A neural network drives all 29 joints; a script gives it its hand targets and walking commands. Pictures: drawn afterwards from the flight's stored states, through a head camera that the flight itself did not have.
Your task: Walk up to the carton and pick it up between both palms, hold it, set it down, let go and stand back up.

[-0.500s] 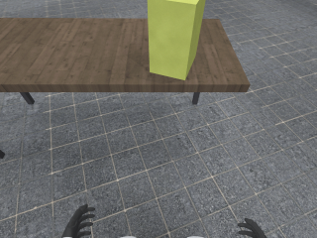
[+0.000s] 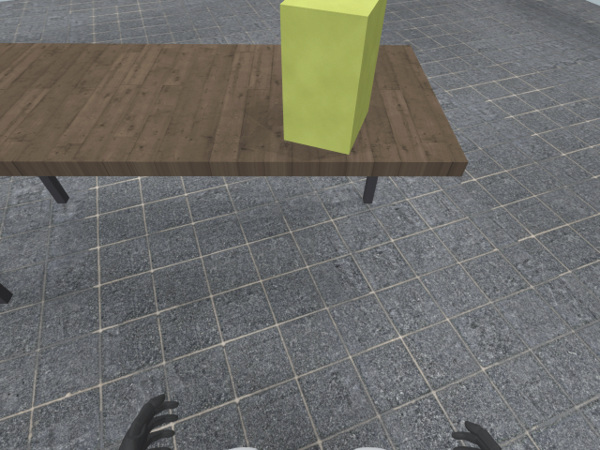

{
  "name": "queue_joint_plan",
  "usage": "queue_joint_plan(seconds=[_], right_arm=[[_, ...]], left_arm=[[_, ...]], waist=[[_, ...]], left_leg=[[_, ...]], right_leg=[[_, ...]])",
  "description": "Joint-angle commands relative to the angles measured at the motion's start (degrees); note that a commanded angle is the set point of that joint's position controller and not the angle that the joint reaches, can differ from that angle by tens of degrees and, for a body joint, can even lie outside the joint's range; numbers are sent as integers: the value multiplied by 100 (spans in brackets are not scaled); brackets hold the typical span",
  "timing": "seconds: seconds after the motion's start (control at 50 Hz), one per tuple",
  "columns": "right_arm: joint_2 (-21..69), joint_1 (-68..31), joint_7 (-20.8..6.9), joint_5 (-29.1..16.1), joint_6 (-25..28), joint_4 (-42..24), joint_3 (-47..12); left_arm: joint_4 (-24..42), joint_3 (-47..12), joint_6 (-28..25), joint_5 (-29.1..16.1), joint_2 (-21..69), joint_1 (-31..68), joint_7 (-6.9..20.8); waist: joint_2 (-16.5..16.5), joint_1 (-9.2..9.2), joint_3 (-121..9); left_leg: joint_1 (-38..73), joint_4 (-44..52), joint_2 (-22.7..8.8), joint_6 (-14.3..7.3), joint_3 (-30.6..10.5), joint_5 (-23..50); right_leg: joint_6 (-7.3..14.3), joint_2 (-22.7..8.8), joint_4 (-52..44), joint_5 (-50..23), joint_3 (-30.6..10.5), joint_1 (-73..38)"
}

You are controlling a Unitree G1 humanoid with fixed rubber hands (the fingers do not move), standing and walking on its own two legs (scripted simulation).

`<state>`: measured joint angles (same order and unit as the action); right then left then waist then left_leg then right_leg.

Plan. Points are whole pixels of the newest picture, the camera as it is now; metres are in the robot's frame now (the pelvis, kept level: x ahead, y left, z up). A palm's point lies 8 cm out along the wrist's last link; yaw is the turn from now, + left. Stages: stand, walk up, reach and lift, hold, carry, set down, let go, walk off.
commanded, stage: walk up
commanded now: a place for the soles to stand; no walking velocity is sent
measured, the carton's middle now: (332, 68) +0.85 -0.07 +0.10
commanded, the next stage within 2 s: none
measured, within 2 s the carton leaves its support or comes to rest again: neither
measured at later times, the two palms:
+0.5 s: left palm out of the picture +0.10 +0.21 -0.08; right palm out of the picture +0.12 -0.34 -0.12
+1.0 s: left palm out of the picture +0.12 +0.31 -0.12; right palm (491, 415) +0.17 -0.25 -0.06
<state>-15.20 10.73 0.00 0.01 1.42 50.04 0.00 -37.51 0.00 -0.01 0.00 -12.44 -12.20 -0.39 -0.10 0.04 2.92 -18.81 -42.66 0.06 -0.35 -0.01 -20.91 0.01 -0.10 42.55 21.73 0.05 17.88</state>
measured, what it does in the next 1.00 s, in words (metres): steps on the spot: left foot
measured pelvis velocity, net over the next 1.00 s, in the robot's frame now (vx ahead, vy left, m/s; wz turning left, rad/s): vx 0.08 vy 0.04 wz -0.01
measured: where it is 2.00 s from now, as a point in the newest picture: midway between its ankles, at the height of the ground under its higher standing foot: outside the picture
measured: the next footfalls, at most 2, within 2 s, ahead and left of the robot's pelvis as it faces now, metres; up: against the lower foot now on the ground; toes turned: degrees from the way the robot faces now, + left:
left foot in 0.80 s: +0.18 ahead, +0.10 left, +0.00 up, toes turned -1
right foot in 1.58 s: +0.20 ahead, -0.15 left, +0.00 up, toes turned -2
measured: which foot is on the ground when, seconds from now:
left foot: down 0.00-0.26, up 0.28-0.78, down 0.80-1.00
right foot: down 0.00-0.82, up 0.84-1.00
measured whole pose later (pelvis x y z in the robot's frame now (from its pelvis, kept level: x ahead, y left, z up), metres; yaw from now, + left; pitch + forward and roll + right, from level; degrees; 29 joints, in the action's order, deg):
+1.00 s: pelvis +0.08 +0.04 +0.00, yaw -1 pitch -5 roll -4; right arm -19.2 16.5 -0.1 0.0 2.4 41.7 0.0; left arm -37.5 0.0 0.2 0.0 -18.9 -26.3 -0.4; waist -1.1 0.2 3.3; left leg -19.3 -42.4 0.8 -4.1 0.4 -17.9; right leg 1.0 1.5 64.0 26.5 -1.7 20.8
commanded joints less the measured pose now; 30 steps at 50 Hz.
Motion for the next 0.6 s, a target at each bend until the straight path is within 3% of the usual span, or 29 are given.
queue_joint_plan(seconds=[0.0, 0.02, 0.04, 0.06, 0.08, 0.14, 0.16, 0.18, 0.2, 0.22, 0.24, 0.26, 0.28, 0.3, 0.32, 0.34, 0.38, 0.44, 0.52, 0.58], right_arm=[[-2055, 835, -65, 297, 255, -701, 822], [-2167, 908, -22, 351, 287, -734, 871], [-2168, 859, 12, 394, 326, -774, 896], [-2178, 915, 27, 392, 379, -802, 925], [-2084, 893, 35, 400, 411, -849, 903], [-2080, 704, 21, 401, 410, -985, 880], [-2095, 526, 12, 392, 376, -1041, 863], [-1966, 202, -28, 332, 328, -1123, 804], [-1565, -67, -65, 249, 267, -1244, 666], [-991, -146, -110, 178, 265, -1502, 434], [-1320, -302, -69, 190, 219, -1507, 491], [-1567, -278, -52, 169, 175, -1435, 581], [-1671, -143, -77, 153, 153, -1318, 578], [-1597, -8, -117, 153, 152, -1233, 551], [-1528, 158, -129, 157, 125, -1155, 552], [-1445, 147, -142, 187, 98, -1196, 546], [-1387, 100, -134, 167, 25, -1252, 541], [-1380, -111, -103, 177, -86, -1405, 513], [-1378, -470, -96, 159, -141, -1598, 489], [-1374, -714, -93, 183, -109, -1731, 494]], left_arm=[[660, 742, -266, 184, -1603, 222, 94], [772, 764, -265, 220, -1680, 312, 91], [816, 796, -284, 244, -1797, 291, 108], [844, 801, -308, 289, -1828, 275, 126], [828, 790, -341, 298, -1803, 304, 147], [717, 728, -449, 237, -1749, 23, 198], [598, 704, -478, 209, -1677, -324, 189], [351, 705, -545, 208, -1645, -904, 143], [36, 774, -628, 243, -1878, -1705, 42], [2, 868, -682, 290, -2430, -1957, -45], [120, 918, -611, 290, -2515, -1983, -104], [254, 911, -573, 252, -2446, -1857, -134], [299, 877, -536, 215, -2377, -1606, -143], [347, 809, -544, 163, -2245, -1545, -178], [342, 747, -541, 128, -2085, -1482, -209], [330, 727, -524, 113, -2038, -1655, -222], [372, 717, -488, 69, -2024, -1790, -249], [449, 705, -444, 61, -2026, -2036, -297], [481, 719, -413, 84, -2083, -2380, -335], [443, 765, -404, 118, -2125, -2585, -342]], waist=[[495, -444, 134], [689, -512, 382], [414, -481, 473], [278, -479, 431], [67, -465, 340], [325, -330, -163], [378, -106, -354], [290, 255, -382], [-795, 664, -633], [-2192, 704, -439], [-1162, 779, -103], [-1027, 675, 120], [-717, 495, 302], [-578, 340, 362], [-732, 241, 264], [-932, 278, 141], [-905, 283, 172], [-888, 370, 224], [-640, 483, 263], [-586, 561, 55]], left_leg=[[1195, 2532, -1598, -1373, -2862, -3337], [1063, 2922, -2090, -1664, -3545, -3233], [1083, 2960, -2258, -1834, -3750, -2931], [1186, 2944, -2308, -1867, -3711, -2736], [1356, 2853, -2223, -1865, -3566, -2431], [1257, 2208, -1851, -1600, -2607, -1308], [931, 1761, -1676, -1416, -2165, -836], [70, 986, -1356, -1116, -1642, -474], [-1164, -887, -634, -685, -765, 166], [-3002, -2405, 404, -49, 32, -1219], [-3488, -2452, 379, -61, -593, -1316], [-3400, -2517, 60, -100, -662, -1134], [-3180, -2785, -15, -91, -636, -796], [-3050, -2876, -23, -77, -579, -462], [-2802, -2858, -80, -75, -541, -247], [-2730, -2860, -80, -53, -413, -218], [-2503, -2782, -68, -5, -385, 51], [-2535, -2552, -82, 27, -220, 154], [-2620, -1933, -167, -12, -156, 136], [-2723, -1551, -230, -42, -199, -203]], right_leg=[[291, -42, 429, 1521, -63, 2120], [235, -141, 1298, 1326, -118, 2451], [200, -297, 1615, 1329, -390, 2658], [196, -361, 1742, 1256, -479, 2731], [202, -389, 1669, 1228, -524, 2753], [281, -370, 374, 1251, -302, 1698], [368, -346, -431, 916, -265, 907], [421, -195, -1201, 500, -313, -313], [544, -486, -2407, 975, -1358, -1876], [563, -1738, -2749, -240, -3403, -2927], [653, -2020, -2810, -1021, -3865, -2687], [718, -2096, -2631, -1292, -3725, -2356], [558, -1872, -2567, -1656, -3249, -2154], [323, -1616, -2299, -2869, -2740, -2234], [49, -1375, -2055, -4037, -2217, -2213], [-12, -1289, -1977, -4584, -1954, -2252], [-149, -1153, -1963, -4741, -1688, -2040], [-127, -1066, -2002, -4741, -1659, -2082], [82, -1287, -2100, -3994, -2066, -2176], [388, -1503, -1991, -3558, -2509, -2479]])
